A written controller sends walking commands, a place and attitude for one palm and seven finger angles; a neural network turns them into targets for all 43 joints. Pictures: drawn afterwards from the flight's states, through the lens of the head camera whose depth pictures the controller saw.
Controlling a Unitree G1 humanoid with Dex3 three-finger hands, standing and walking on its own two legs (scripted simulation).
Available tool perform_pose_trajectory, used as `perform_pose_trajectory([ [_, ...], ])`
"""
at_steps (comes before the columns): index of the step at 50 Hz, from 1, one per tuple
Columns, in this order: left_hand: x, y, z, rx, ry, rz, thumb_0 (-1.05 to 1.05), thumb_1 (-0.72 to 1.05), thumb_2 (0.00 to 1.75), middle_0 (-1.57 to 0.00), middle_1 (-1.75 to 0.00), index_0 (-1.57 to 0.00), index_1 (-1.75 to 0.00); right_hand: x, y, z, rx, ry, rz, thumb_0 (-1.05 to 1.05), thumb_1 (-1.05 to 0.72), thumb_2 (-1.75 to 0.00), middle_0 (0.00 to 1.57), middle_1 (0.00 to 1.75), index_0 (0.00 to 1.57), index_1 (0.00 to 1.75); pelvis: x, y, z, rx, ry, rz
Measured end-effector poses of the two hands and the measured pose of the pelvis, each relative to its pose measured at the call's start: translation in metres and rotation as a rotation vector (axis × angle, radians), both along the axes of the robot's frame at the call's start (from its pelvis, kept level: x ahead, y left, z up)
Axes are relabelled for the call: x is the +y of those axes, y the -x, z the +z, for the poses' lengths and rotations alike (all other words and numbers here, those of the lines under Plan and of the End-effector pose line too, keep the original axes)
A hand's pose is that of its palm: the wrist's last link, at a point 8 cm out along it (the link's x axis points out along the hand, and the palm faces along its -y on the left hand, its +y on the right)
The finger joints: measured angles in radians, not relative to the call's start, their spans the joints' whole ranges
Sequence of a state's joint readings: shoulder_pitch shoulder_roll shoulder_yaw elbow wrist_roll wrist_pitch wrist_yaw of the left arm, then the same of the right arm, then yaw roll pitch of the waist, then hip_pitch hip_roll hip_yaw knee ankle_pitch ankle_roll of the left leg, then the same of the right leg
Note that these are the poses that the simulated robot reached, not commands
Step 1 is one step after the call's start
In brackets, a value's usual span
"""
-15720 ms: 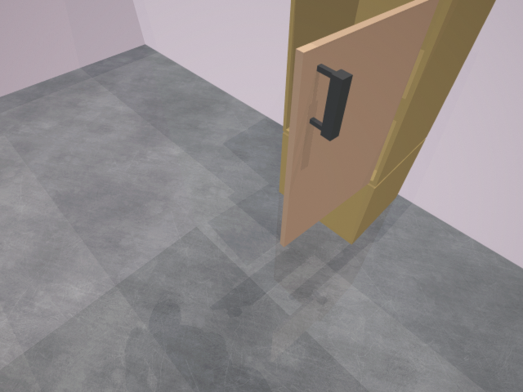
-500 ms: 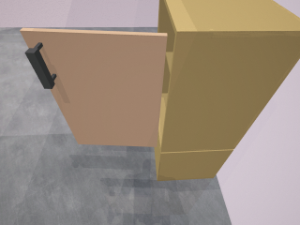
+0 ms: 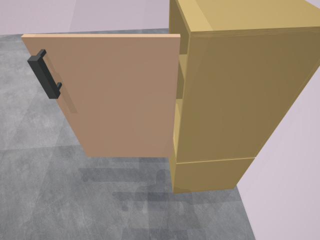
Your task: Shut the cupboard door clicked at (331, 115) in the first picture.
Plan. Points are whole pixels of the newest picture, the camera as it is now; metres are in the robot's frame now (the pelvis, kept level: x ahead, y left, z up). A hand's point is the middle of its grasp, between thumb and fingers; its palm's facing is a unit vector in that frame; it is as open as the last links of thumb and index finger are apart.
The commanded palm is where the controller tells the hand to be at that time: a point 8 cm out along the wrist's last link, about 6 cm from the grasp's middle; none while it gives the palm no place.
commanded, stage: look again from close up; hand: left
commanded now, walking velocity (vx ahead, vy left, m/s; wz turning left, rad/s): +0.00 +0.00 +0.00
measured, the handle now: (48, 74) +0.50 +0.35 +0.15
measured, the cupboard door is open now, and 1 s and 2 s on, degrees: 85 85 85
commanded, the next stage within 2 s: shuffle to correct the standing spot in 0.32 s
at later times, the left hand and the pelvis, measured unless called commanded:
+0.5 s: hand out of the picture +0.02 +0.19 -0.17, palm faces +0.02 -0.98 -0.20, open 7.4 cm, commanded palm none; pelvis +0.01 +0.01 +0.00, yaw -1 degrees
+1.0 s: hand out of the picture +0.07 +0.25 -0.17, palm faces +0.05 -0.96 -0.29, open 7.4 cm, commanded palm none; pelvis +0.03 +0.05 -0.01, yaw +0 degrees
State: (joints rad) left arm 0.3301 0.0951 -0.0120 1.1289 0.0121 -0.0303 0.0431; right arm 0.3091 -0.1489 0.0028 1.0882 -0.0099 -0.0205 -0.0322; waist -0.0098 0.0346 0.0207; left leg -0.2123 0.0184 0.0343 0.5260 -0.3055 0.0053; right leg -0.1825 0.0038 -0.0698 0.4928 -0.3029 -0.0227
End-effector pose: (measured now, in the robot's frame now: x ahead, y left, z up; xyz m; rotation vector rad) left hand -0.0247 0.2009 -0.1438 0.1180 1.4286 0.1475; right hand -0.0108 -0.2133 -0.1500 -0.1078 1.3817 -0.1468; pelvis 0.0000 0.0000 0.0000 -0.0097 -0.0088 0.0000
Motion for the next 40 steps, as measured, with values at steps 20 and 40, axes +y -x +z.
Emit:
perform_pose_trajectory([
  [20, 0.039, -0.043, 0.005, -0.068, -0.046, -0.033, 0.01, 0.91, 0.89, -0.19, -0.30, -0.20, -0.30, 0.012, -0.009, 0.004, 0.015, 0.004, 0.022, 0.00, -0.91, -0.89, 0.20, 0.30, 0.20, 0.30, 0.014, -0.009, 0.002, 0.000, -0.017, -0.010],
  [40, 0.073, -0.030, -0.011, 0.007, -0.050, 0.030, 0.01, 0.91, 0.89, -0.20, -0.30, -0.20, -0.30, 0.018, -0.060, 0.007, -0.036, 0.070, 0.067, 0.00, -0.90, -0.90, 0.20, 0.30, 0.20, 0.30, 0.040, -0.025, -0.008, 0.008, -0.023, -0.006],
])
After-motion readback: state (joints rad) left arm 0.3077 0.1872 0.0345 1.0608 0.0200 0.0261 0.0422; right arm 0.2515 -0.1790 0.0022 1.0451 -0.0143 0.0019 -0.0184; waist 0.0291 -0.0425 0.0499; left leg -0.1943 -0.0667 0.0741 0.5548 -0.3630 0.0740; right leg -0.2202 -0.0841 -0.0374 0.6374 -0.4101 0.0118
